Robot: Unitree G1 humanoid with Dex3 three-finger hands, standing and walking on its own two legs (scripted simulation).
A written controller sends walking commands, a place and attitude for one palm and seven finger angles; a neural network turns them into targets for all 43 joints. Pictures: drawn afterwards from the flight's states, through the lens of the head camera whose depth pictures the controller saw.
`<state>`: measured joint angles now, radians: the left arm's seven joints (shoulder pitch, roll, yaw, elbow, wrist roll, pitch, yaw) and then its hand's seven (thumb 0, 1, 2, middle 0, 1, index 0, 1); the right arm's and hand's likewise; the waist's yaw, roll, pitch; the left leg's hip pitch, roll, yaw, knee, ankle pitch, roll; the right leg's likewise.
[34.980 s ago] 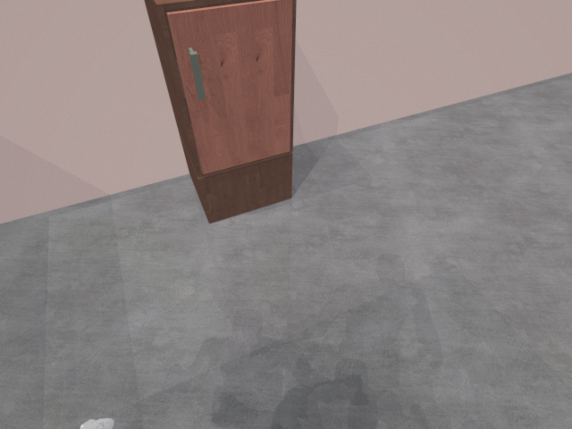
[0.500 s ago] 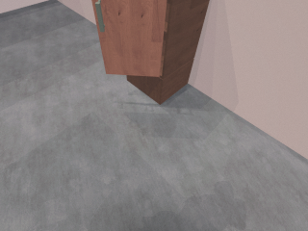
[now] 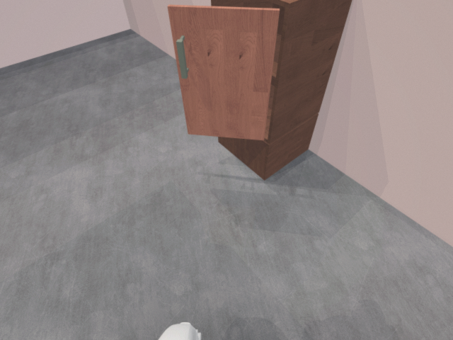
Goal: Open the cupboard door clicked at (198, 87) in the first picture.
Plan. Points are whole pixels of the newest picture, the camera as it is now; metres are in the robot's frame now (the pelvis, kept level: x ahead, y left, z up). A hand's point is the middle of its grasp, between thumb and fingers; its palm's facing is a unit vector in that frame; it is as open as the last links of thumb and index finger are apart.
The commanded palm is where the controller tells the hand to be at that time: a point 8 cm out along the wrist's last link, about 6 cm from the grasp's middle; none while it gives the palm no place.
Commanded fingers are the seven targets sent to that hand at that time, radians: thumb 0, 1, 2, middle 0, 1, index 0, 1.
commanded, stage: take the last steps up to it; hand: left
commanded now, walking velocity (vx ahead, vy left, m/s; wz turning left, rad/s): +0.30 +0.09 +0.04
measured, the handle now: (183, 57) +1.07 +0.24 -0.04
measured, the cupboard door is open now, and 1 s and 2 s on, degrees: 42 42 42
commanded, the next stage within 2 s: come to a stop and stand still in 1.22 s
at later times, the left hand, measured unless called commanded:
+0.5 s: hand (124, 293) +0.24 +0.25 -0.16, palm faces +0.02 -0.98 -0.21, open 7.4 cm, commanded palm none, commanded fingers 0.00 0.90 0.90 -0.20 -0.30 -0.20 -0.30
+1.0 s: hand (130, 283) +0.27 +0.26 -0.20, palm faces +0.07 -0.99 -0.12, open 7.4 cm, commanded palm none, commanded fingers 0.00 0.90 0.90 -0.20 -0.30 -0.20 -0.30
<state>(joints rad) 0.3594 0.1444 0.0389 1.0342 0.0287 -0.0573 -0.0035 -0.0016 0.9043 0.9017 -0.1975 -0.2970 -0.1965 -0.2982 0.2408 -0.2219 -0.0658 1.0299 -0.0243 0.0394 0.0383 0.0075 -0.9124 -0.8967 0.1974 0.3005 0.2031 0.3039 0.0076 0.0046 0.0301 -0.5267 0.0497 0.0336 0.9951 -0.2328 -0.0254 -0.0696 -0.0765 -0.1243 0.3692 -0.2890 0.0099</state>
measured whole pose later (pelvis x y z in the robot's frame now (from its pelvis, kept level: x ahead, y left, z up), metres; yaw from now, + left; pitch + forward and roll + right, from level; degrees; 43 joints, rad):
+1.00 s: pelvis +0.35 +0.10 -0.03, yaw -1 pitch -1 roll -1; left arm 0.43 0.14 0.04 1.15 0.02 -0.04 -0.01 0.00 0.91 0.90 -0.20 -0.30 -0.20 -0.30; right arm 0.14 -0.17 -0.04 1.01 -0.03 -0.05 0.02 0.00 -0.91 -0.90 0.20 0.30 0.20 0.30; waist 0.03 -0.02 0.07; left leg -0.42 0.05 0.13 0.59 -0.13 0.06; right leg -0.10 -0.08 -0.11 0.69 -0.49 0.01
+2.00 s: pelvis +0.47 +0.12 -0.01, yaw -2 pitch +0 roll +0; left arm 0.23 0.21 0.05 1.05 0.02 0.05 0.02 0.00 0.91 0.90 -0.20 -0.30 -0.19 -0.30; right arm 0.18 -0.15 -0.02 1.02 -0.01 0.01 -0.03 0.00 -0.91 -0.90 0.20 0.30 0.21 0.30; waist 0.02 -0.03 0.05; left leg -0.23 -0.01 0.12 0.46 -0.24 0.06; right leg -0.23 -0.03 -0.01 0.64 -0.40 0.01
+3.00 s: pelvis +0.47 +0.10 -0.01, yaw -2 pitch -1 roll +1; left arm 0.30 0.15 -0.01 1.08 0.02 -0.02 0.04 0.00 0.91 0.90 -0.20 -0.30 -0.20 -0.30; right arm 0.27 -0.18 0.00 1.07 -0.01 -0.02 -0.02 0.02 -0.94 -0.90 0.20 0.30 0.20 0.30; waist -0.01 0.03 0.01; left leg -0.25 0.00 0.12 0.53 -0.27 0.04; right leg -0.17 -0.02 0.00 0.54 -0.36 0.01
